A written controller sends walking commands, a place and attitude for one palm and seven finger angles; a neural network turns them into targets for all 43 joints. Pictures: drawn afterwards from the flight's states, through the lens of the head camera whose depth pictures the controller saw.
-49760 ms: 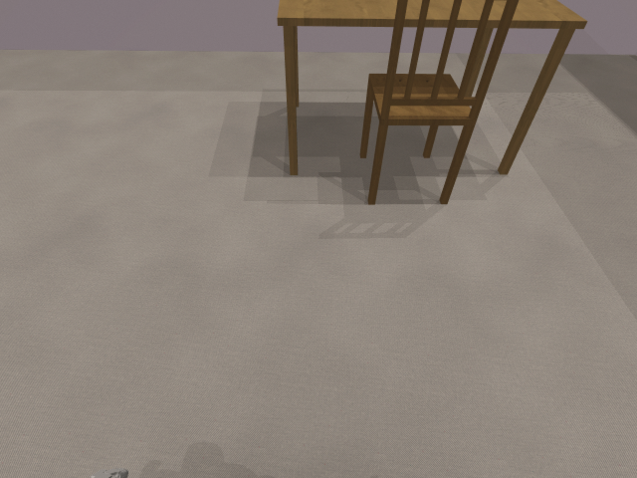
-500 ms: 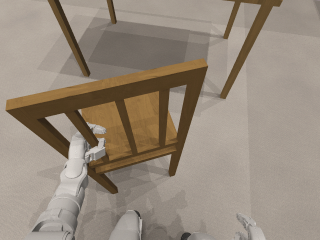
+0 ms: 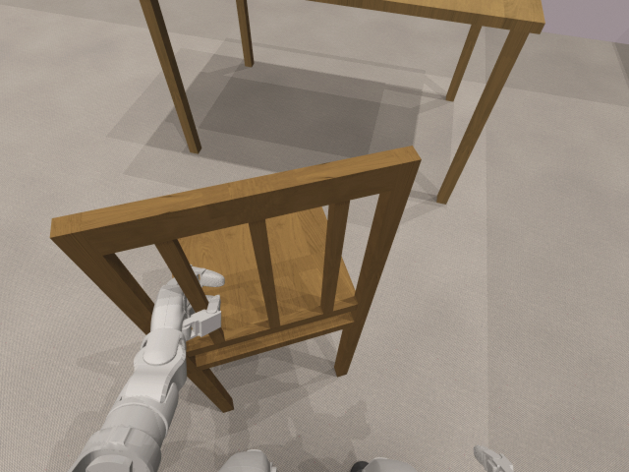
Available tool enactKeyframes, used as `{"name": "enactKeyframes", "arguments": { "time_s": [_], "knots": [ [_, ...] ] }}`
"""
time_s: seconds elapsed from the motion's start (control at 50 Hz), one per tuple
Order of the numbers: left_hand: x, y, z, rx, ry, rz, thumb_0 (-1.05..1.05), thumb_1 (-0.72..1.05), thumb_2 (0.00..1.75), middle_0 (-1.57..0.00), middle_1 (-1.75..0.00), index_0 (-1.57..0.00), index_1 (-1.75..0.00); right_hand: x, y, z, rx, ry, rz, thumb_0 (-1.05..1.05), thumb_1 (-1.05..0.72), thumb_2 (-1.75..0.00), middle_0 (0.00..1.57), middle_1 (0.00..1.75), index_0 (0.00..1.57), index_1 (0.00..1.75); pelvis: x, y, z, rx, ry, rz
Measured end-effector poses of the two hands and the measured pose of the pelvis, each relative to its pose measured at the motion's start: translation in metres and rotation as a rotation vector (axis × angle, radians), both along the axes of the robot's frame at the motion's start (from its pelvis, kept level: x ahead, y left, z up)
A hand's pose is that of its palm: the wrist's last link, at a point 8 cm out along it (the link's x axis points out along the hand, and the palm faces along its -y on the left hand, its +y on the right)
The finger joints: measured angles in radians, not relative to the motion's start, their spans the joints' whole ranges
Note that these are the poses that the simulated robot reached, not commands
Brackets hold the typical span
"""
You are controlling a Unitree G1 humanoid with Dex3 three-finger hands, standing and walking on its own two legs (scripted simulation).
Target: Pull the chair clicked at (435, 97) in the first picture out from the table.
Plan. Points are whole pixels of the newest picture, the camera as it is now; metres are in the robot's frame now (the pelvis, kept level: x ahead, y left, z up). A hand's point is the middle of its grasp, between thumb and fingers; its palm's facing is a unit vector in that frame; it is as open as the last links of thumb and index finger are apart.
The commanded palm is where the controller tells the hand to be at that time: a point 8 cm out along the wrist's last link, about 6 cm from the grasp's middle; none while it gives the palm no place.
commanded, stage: stop walking, hand still on the chair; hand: left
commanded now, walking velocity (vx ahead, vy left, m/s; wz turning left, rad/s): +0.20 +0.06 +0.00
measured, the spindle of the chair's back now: (267, 281) +0.38 +0.09 -0.05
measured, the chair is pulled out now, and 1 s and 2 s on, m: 0.68 0.73 0.75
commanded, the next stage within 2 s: open the thumb and straighten the fingers in 0.78 s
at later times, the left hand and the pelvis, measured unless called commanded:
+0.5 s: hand (195, 345) +0.28 +0.18 -0.06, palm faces +0.10 -0.98 -0.17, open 5.3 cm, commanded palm +0.25 +0.23 -0.05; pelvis +0.02 +0.02 +0.01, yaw -2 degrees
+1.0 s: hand (196, 342) +0.28 +0.18 -0.06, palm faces +0.13 -0.98 -0.14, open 5.6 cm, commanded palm +0.24 +0.23 -0.04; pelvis +0.03 +0.01 +0.00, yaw +0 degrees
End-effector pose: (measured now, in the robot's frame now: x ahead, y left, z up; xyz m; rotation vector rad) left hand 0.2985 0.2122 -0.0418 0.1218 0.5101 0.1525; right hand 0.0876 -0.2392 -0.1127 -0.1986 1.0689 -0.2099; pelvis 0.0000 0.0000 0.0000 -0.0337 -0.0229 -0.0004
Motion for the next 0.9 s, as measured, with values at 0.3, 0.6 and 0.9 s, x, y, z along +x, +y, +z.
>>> {"name": "enactKeyframes", "arguments": {
  "time_s": [0.3, 0.6, 0.9],
  "knots": [
    [-0.045, 0.013, 0.001, 0.010, 0.011, -0.014, 0.06, 0.69, 0.82, -0.30, -1.22, -0.49, -1.45, 0.008, 0.009, 0.010, -0.033, -0.092, -0.037, 0.01, -0.91, -0.90, 0.20, 0.30, 0.20, 0.30, 0.008, 0.019, 0.005, 0.026, -0.020, -0.026],
    [-0.046, 0.017, 0.001, 0.012, 0.016, -0.008, 0.06, 0.68, 0.83, -0.31, -1.22, -0.49, -1.45, 0.059, 0.020, 0.027, -0.018, -0.187, 0.018, 0.01, -0.90, -0.90, 0.21, 0.30, 0.20, 0.30, 0.023, 0.018, 0.010, 0.026, -0.006, -0.034],
    [-0.046, 0.016, 0.002, 0.013, 0.023, 0.018, 0.06, 0.68, 0.84, -0.31, -1.21, -0.49, -1.45, 0.061, 0.006, 0.026, -0.036, -0.152, 0.002, 0.01, -0.90, -0.90, 0.20, 0.30, 0.20, 0.30, 0.031, 0.012, 0.011, 0.024, 0.001, -0.031]
  ]
}}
